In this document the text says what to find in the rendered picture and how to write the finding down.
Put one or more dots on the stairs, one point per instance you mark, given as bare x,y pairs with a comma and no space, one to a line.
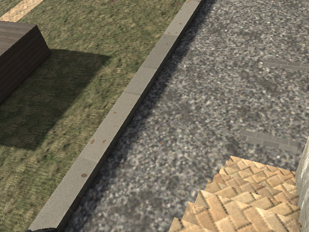
245,196

